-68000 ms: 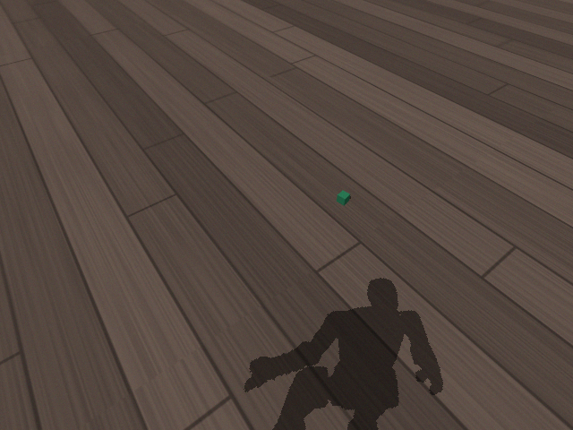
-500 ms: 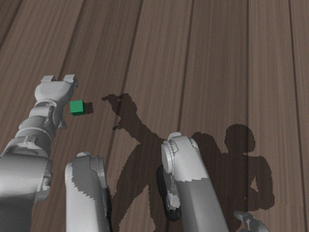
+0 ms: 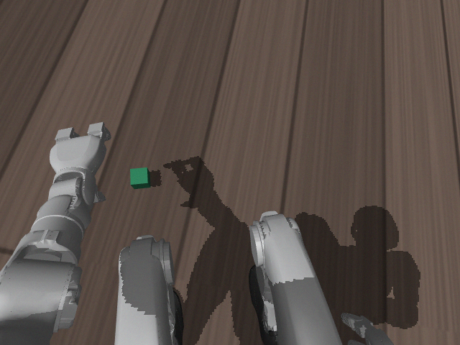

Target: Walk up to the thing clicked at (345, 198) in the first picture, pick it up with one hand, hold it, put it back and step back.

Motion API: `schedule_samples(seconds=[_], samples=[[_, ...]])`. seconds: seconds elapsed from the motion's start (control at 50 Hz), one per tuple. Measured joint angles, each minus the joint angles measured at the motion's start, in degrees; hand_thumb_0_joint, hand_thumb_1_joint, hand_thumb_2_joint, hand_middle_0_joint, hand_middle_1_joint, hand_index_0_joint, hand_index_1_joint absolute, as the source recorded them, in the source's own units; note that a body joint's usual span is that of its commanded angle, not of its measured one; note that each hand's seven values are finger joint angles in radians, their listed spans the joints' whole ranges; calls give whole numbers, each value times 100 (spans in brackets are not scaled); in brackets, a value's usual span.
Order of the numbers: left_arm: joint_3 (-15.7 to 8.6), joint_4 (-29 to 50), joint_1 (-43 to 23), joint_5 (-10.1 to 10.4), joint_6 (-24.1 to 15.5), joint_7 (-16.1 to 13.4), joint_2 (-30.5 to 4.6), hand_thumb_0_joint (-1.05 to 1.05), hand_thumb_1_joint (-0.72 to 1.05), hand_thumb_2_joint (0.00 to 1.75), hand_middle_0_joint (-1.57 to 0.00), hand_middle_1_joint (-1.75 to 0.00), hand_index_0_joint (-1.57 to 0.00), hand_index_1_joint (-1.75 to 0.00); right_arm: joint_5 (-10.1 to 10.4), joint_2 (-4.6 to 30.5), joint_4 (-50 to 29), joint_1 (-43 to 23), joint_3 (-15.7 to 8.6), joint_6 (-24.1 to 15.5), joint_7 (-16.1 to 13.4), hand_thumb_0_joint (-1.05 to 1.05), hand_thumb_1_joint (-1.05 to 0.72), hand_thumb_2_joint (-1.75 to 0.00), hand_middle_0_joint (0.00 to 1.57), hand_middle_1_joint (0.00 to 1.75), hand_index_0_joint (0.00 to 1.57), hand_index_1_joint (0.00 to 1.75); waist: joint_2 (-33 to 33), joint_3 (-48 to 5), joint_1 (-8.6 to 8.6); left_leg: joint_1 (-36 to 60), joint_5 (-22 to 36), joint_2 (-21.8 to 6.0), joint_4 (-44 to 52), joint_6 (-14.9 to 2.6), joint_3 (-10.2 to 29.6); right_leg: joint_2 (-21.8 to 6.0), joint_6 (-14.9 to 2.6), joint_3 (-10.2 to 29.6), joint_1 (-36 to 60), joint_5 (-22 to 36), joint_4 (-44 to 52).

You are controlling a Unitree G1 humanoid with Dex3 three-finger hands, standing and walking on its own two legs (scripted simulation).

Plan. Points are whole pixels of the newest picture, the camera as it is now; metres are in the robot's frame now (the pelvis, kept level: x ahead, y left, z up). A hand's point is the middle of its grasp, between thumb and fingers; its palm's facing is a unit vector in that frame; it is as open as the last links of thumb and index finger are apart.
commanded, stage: go down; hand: left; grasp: from above
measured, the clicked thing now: (140, 178) +0.51 +0.17 -0.37
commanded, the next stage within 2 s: none
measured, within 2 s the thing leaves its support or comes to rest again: neither
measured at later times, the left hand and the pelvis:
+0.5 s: hand (32, 179) +0.40 +0.25 +0.01, palm faces -0.38 +0.02 -0.93, open 13.1 cm; pelvis -0.01 +0.00 +0.09, yaw +2 degrees
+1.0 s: hand out of the picture +0.43 +0.26 +0.07, palm faces -0.38 +0.06 -0.92, open 12.7 cm; pelvis +0.01 +0.00 +0.14, yaw +1 degrees
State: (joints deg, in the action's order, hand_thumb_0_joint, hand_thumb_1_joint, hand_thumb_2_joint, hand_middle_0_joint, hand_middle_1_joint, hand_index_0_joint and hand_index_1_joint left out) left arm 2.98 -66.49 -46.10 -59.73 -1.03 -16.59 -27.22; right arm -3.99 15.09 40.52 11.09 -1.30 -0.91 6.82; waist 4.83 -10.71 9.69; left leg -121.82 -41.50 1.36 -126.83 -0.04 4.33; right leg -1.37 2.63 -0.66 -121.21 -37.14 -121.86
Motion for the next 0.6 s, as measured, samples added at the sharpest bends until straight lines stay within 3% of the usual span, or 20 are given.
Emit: schedule_samples(seconds=[0.1, 0.22, 0.3, 0.42, 0.52, 0.6], samples=[[128, 1191, 864, 394, -67, 631, 135, 0, -33, 90, -14, -93, -17, -90, 162, 171, -311, 39, -71, 222, -78, 0, -90, -89, 20, 30, 21, 30, 19, -64, -211, 467, 108, -26, 490, -14, -15, 2, -2, -12, 466, 102, 483], [248, 2401, 1885, 531, -264, 867, 193, 0, -30, 88, -17, -91, -19, -89, 281, 273, -474, -61, -204, 361, -240, 0, -90, -89, 20, 30, 20, 30, -142, -87, -441, 1030, 283, -19, 1046, 8, -37, -25, -40, -15, 1024, 240, 996], [373, 2492, 2037, 357, -412, 763, 54, 0, -32, 88, -18, -90, -20, -88, 316, 247, -448, -253, -258, 316, -381, 0, -91, -90, 20, 30, 20, 30, -266, -94, -496, 1376, 387, 5, 1334, 27, -49, -57, -64, -14, 1368, 308, 1245], [550, 1920, 1509, -24, -502, 638, -288, 0, -34, 90, -18, -90, -19, -89, 349, 165, -374, -530, -132, 196, -545, 0, -91, -90, 20, 30, 20, 30, -319, -71, -399, 1757, 455, -5, 1579, 41, -44, -51, -77, -27, 1746, 371, 1484], [504, 1685, 1094, -250, -518, 816, -463, 0, -33, 89, -19, -90, -19, -89, 385, 72, -342, -453, -72, 193, -632, 0, -91, -90, 20, 30, 20, 30, -235, -66, -293, 1991, 458, -37, 1771, 24, -52, -25, -55, -27, 1979, 398, 1697], [432, 1463, 920, -303, -571, 1059, -513, 0, -32, 89, -20, -89, -21, -88, 421, 20, -270, -228, -27, 255, -677, 0, -91, -90, 20, 30, 20, 30, -171, -52, -254, 2244, 460, -78, 2024, -5, -101, 6, -43, 10, 2208, 422, 1948]])
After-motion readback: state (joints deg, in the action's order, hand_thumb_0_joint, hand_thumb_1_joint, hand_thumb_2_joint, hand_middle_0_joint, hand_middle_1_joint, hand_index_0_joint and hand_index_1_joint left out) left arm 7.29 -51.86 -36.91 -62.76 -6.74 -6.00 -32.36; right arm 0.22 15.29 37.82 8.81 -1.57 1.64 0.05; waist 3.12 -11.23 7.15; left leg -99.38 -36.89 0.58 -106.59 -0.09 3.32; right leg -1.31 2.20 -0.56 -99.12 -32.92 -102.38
